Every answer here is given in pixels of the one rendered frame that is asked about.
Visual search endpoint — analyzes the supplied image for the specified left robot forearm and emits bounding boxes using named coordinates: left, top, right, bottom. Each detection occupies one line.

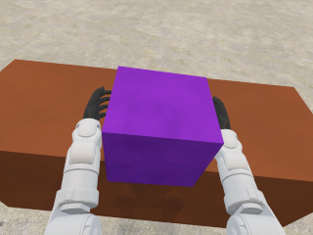
left=43, top=118, right=102, bottom=235

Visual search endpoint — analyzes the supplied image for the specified carton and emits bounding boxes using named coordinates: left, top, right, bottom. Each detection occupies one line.
left=102, top=66, right=224, bottom=187

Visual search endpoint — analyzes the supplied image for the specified right robot hand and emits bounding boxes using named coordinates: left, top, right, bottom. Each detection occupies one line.
left=212, top=96, right=232, bottom=130

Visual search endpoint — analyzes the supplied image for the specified left robot hand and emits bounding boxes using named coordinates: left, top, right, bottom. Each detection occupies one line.
left=82, top=86, right=112, bottom=121

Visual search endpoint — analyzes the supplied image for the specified robot right upper arm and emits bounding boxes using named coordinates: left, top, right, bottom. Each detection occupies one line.
left=226, top=213, right=286, bottom=235

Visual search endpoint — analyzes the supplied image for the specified right robot forearm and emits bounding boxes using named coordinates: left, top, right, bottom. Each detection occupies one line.
left=214, top=129, right=286, bottom=235

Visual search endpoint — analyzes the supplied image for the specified robot left upper arm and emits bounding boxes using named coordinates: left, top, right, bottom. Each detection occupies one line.
left=44, top=213, right=102, bottom=235

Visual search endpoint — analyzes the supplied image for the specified pedestal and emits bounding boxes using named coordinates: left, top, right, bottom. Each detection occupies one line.
left=0, top=59, right=313, bottom=228

